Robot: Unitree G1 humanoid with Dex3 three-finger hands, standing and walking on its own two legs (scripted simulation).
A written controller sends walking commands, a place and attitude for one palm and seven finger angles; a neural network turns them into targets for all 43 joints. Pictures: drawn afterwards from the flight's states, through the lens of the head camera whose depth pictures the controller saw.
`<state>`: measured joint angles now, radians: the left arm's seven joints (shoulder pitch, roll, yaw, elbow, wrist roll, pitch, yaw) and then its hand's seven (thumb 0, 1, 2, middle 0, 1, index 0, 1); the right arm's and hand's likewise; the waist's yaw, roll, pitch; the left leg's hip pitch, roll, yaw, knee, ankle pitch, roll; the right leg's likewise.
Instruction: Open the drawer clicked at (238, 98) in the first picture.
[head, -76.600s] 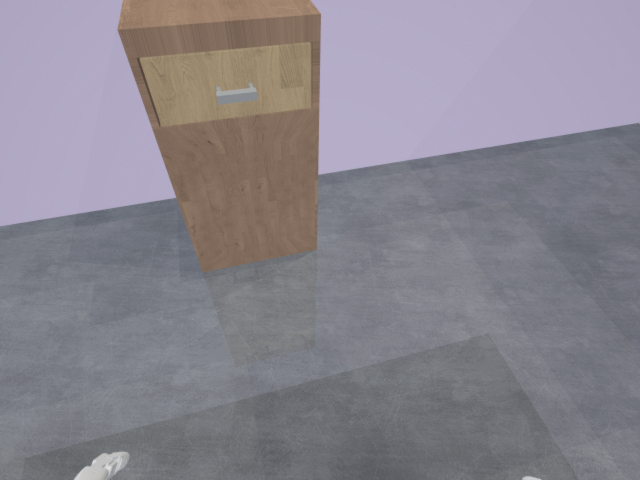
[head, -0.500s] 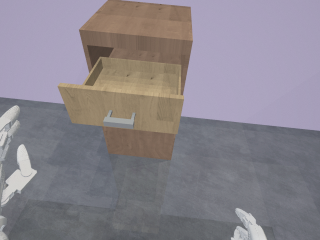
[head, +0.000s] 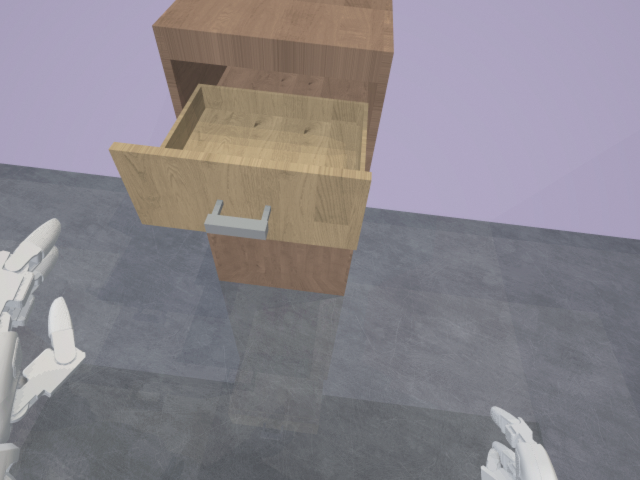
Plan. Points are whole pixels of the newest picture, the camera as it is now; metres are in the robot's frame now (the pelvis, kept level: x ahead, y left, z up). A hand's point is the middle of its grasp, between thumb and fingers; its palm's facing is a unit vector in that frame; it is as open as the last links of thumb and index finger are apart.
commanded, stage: let the arm hang, fingers relaxed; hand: left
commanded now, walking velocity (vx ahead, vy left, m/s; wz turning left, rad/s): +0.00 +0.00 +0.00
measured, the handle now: (240, 217) +0.51 +0.16 -0.02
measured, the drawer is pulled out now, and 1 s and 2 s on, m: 0.29 0.29 0.29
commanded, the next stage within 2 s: look to check the result in 1.08 s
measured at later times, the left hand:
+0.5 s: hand out of the picture +0.00 +0.19 -0.17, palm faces +0.05 -0.97 -0.23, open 7.2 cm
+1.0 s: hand out of the picture +0.00 +0.17 -0.17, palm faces +0.03 -0.99 -0.16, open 7.4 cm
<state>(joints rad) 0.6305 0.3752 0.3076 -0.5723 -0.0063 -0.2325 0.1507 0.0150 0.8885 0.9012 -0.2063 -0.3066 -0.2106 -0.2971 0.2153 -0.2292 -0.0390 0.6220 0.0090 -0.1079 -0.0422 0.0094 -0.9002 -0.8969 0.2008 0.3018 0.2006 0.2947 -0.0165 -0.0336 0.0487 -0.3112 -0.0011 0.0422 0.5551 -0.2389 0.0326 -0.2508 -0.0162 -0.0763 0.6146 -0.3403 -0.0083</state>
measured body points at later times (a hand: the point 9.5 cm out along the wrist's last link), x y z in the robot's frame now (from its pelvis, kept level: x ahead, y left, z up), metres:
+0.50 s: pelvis +0.00 -0.01 +0.01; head +0.03 +0.01 +0.46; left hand +0.00 +0.24 -0.15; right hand +0.01 -0.25 -0.14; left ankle +0.03 +0.10 -0.73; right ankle +0.00 -0.12 -0.73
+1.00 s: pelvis +0.01 +0.01 +0.01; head +0.02 +0.02 +0.46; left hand +0.00 +0.22 -0.15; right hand -0.01 -0.20 -0.15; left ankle +0.03 +0.10 -0.73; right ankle +0.00 -0.12 -0.73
